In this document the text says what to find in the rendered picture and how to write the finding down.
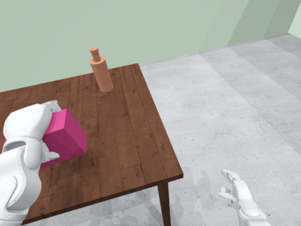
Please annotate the sponge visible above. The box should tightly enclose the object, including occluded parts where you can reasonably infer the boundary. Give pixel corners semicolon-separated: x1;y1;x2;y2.
2;109;87;169

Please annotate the robot right forearm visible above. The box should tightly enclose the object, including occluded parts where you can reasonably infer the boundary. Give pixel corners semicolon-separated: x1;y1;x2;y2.
237;200;271;226

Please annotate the table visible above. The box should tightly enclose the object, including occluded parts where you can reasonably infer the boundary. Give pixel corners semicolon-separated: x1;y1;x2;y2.
0;63;183;226

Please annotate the right robot hand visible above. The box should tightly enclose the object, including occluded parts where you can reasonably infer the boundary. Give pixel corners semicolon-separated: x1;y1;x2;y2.
218;169;253;210

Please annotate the robot left forearm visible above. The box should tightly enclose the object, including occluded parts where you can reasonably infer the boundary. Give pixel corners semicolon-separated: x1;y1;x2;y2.
0;137;42;226

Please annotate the left robot hand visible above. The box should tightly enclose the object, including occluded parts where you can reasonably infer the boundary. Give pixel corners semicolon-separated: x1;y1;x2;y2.
3;100;62;164

